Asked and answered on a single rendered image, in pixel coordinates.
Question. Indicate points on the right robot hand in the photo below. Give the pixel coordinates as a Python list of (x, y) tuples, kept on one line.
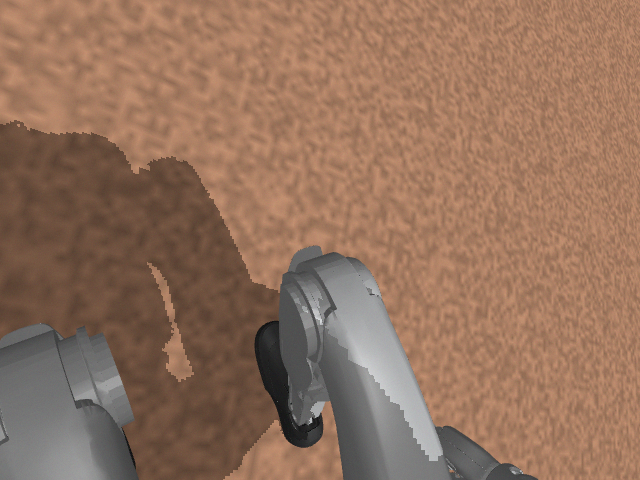
[(467, 459)]

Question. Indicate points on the right robot foot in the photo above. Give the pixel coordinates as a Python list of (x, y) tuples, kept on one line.
[(275, 380)]

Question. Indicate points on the right robot arm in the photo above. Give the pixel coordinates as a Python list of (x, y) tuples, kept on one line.
[(507, 471)]

